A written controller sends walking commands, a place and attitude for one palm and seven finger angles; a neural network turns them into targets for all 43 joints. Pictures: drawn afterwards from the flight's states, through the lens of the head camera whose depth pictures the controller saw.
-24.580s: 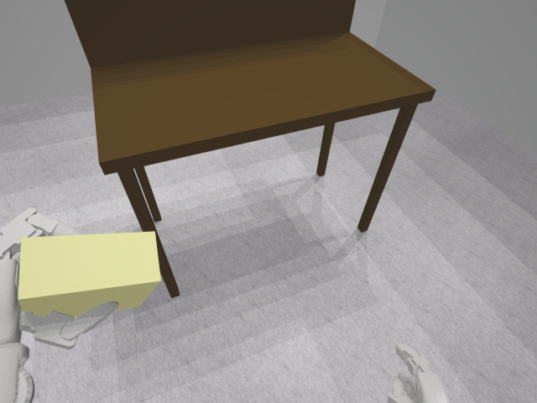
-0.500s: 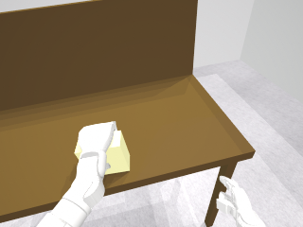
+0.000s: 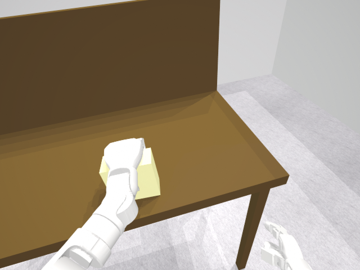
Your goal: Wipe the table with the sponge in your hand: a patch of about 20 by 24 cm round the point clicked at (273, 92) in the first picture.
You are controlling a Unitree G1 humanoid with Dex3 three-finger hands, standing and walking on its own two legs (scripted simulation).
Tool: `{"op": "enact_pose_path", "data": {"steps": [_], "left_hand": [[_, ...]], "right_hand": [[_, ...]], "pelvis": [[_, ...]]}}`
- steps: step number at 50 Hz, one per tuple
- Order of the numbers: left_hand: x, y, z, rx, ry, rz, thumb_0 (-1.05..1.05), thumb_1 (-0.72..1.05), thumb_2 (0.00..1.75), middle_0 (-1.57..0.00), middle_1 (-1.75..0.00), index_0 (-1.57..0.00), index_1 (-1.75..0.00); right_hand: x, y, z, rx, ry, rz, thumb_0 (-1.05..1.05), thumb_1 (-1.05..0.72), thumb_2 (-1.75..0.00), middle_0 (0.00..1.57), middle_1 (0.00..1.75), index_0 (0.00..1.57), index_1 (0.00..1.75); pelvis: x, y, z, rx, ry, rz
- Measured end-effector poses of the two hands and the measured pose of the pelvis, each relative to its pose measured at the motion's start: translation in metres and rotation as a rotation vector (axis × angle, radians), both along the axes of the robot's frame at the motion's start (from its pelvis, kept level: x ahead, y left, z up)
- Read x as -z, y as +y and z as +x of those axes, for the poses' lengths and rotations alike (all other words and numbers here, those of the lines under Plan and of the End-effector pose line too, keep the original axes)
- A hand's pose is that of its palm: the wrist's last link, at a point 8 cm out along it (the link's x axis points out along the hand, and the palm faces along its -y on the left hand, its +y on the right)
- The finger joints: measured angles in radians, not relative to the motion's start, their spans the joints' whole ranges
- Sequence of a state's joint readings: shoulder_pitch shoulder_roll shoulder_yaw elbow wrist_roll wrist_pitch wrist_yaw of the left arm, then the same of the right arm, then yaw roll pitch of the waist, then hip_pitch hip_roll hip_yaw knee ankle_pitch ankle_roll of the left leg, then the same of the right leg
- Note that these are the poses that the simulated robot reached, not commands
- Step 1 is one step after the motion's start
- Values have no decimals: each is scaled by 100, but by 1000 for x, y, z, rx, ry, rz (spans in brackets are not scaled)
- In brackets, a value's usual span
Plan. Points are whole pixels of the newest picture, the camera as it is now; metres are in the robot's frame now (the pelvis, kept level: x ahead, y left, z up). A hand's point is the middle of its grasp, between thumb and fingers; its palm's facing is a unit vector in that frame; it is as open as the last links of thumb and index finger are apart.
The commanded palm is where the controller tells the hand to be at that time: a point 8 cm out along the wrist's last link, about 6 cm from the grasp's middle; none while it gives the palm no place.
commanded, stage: wipe forward along the third lane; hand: left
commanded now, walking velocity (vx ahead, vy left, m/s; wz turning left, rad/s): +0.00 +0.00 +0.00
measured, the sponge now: (134, 181) +0.33 +0.18 +0.03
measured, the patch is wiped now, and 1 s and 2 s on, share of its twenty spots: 0.95 1.00 1.00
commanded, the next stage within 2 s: wipe back along the third lane in 1.36 s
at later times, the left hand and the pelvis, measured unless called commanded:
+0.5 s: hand (131, 151) +0.39 +0.19 +0.08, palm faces -0.02 -0.03 -1.00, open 10.1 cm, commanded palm +0.37 +0.19 +0.11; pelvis +0.00 -0.01 +0.00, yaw +0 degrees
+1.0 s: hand (131, 137) +0.44 +0.21 +0.08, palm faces -0.06 -0.02 -1.00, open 10.1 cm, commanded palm +0.43 +0.21 +0.11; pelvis +0.02 +0.00 +0.00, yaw -1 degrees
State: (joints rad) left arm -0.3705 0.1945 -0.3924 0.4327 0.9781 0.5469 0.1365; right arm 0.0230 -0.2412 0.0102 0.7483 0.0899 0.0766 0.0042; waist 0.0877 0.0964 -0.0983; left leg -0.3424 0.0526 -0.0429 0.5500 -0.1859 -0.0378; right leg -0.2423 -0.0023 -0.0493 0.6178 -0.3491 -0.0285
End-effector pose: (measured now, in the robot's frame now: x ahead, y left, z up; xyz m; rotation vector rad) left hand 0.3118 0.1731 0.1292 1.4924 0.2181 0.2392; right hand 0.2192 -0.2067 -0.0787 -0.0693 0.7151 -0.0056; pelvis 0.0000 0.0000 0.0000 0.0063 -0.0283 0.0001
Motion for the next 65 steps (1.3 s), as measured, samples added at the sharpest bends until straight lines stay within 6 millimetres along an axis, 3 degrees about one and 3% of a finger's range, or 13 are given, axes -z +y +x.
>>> {"op": "enact_pose_path", "data": {"steps": [14,34,55,65], "left_hand": [[-1,5,27,-25,13,19,-2,-53,108,-73,-133,-76,-131],[-4,21,83,-41,72,37,1,-53,108,-73,-134,-76,-132],[-4,34,125,-43,88,41,1,-53,108,-74,-134,-76,-132],[-4,45,140,-41,86,39,1,-53,108,-74,-134,-76,-132]], "right_hand": [[18,-27,-31,74,99,-48,1,-91,-90,19,30,20,30],[41,-50,-78,167,257,-89,1,-91,-90,19,30,20,30],[43,-37,-88,198,330,-93,1,-91,-90,19,30,20,30],[43,-30,-105,229,375,-107,1,-91,-90,20,30,20,30]], "pelvis": [[2,-7,0,3,38,1],[3,-9,7,10,108,-6],[3,8,19,20,164,-16],[3,21,21,30,187,-23]]}}
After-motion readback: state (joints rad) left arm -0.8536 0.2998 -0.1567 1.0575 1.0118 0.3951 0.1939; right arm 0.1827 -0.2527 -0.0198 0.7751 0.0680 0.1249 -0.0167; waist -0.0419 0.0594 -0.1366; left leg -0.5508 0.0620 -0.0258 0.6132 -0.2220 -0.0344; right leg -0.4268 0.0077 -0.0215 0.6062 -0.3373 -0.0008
